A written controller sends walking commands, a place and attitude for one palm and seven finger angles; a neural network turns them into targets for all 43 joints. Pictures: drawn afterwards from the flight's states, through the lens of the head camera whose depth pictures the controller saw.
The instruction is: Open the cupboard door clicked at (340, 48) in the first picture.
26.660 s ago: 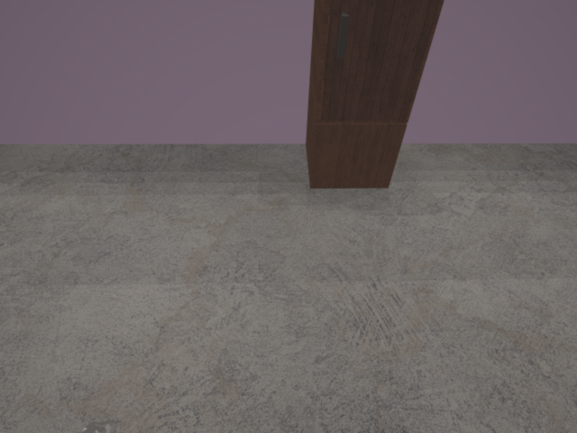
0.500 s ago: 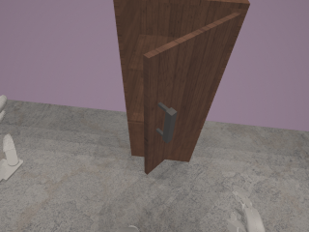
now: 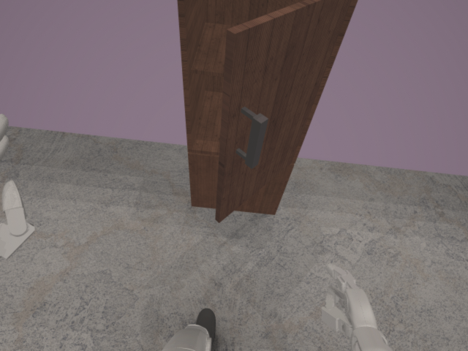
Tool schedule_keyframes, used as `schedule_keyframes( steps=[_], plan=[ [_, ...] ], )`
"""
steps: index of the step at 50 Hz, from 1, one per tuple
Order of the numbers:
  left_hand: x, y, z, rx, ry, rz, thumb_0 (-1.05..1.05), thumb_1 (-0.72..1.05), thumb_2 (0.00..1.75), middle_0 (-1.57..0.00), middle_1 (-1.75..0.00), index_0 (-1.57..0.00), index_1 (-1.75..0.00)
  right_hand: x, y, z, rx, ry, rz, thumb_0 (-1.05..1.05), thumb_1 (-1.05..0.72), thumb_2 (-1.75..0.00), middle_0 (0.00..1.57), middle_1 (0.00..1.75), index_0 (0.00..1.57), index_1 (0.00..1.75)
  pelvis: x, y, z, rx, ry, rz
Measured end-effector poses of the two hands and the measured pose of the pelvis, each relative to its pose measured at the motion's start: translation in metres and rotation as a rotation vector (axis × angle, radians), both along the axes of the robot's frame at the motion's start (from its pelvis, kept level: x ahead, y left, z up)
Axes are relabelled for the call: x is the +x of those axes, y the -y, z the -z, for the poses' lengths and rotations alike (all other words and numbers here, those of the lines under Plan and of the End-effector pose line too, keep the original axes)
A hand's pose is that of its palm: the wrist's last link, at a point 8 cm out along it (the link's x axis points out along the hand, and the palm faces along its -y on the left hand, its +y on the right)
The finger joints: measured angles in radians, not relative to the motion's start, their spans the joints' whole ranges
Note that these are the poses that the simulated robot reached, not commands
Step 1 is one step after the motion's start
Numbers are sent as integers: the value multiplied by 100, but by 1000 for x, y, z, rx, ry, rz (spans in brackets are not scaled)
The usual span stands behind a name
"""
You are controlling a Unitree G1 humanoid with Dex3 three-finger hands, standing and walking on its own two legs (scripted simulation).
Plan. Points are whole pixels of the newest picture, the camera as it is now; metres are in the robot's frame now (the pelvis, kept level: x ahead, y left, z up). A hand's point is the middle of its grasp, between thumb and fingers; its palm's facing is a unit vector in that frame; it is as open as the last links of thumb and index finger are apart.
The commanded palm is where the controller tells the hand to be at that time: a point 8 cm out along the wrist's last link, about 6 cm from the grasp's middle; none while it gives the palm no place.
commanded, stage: stop stepping back and stand still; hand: left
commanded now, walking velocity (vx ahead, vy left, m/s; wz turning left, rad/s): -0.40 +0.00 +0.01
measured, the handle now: (249, 138) +0.53 +0.04 +0.04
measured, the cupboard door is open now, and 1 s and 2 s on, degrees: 49 49 49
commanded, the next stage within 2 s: let the arm hang, fingers relaxed in 1.36 s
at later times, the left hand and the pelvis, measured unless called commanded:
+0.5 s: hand out of the picture +0.03 +0.29 +0.20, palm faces +0.52 -0.78 -0.35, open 7.4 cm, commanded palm -0.01 +0.32 +0.20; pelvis -0.15 +0.02 +0.02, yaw +0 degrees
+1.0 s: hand out of the picture -0.03 +0.28 +0.18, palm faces +0.49 -0.74 -0.46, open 7.4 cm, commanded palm -0.08 +0.31 +0.20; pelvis -0.20 +0.00 +0.02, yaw +2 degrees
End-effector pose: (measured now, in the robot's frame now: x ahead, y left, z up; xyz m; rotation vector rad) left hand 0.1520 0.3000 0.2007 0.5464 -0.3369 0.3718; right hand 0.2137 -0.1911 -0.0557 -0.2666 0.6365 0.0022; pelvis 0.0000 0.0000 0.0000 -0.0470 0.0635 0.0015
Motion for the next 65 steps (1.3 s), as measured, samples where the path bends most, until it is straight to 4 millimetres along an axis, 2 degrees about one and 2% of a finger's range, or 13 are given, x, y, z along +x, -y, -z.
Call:
schedule_keyframes(
  steps=[6, 11, 13, 16, 19, 23, 29, 36, 40, 44, 52, 57, 65],
  plan=[
    [-14, 0, -18, 44, 80, 92, 1, 88, 90, -21, -30, -22, -30, -55, 20, -2, -43, -23, 125, 2, -90, -90, 20, 30, 21, 30, -13, -6, 0, -10, 94, 28],
    [-29, -11, -16, -20, 75, 48, 1, 89, 90, -21, -30, -22, -30, -109, 35, -14, -48, 22, 181, 2, -90, -90, 20, 30, 21, 30, -50, -5, -8, -3, 147, -8],
    [-48, -13, -9, -28, 9, 16, 1, 89, 90, -21, -30, -21, -30, -131, 40, -16, -42, 19, 188, 2, -90, -90, 20, 30, 21, 30, -67, -3, -12, 2, 150, -26],
    [-94, -8, 2, 12, -78, 3, 1, 89, 90, -21, -30, -21, -30, -162, 48, -10, -51, -10, 190, 2, -90, -90, 20, 30, 21, 30, -93, -2, -7, 34, 141, -32],
    [-135, -2, 0, -5, -71, 17, 1, 89, 90, -21, -30, -21, -30, -195, 52, -4, -90, -110, 193, 2, -90, -90, 20, 30, 20, 30, -110, -4, -11, 50, 106, -13],
    [-162, -17, -10, -31, 44, -36, 1, 88, 90, -21, -30, -22, -30, -230, 46, -13, -135, -142, 194, 2, -90, -90, 20, 30, 20, 30, -132, -9, -21, 53, 60, 16],
    [-167, -39, -14, -18, 152, -69, 1, 89, 90, -21, -30, -21, -30, -258, 27, -4, -98, -28, 191, 2, -90, -90, 20, 30, 20, 30, -183, -24, -6, 40, 100, -27],
    [-199, -7, -25, 46, 31, 38, 1, 89, 90, -21, -30, -21, -30, -298, 5, -2, 44, -68, 208, 2, -90, -90, 20, 30, 21, 30, -196, -16, -23, 19, 87, -14],
    [-216, 2, -28, 109, -25, -1, 1, 89, 90, -21, -30, -21, -30, -305, 14, 14, 46, -128, 187, 2, -90, -90, 20, 30, 21, 30, -199, -4, -20, 18, 65, -23],
    [-225, -3, -14, 102, -46, -93, 1, 89, 90, -21, -30, -22, -30, -298, 36, 40, 15, -194, 147, 2, -90, -90, 20, 30, 21, 30, -211, 3, -5, 33, 67, -43],
    [-218, -8, 6, -50, -103, -123, 1, 89, 90, -21, -30, -21, -30, -272, 59, 7, -61, -108, 191, 2, -90, -90, 20, 30, 20, 30, -201, -7, -21, 68, 82, -41],
    [-201, -12, -2, -17, -2, -38, 1, 89, 90, -21, -30, -21, -30, -246, 50, -3, -110, -17, 195, 2, -91, -90, 20, 30, 20, 30, -192, -22, -9, 49, 99, -49],
    [-188, -25, -22, 93, -27, -75, 1, 89, 90, -21, -30, -21, -30, -227, 1, -1, 48, 8, 108, 2, -90, -90, 19, 30, 20, 30, -192, -17, -15, 58, 95, -46]
  ],
)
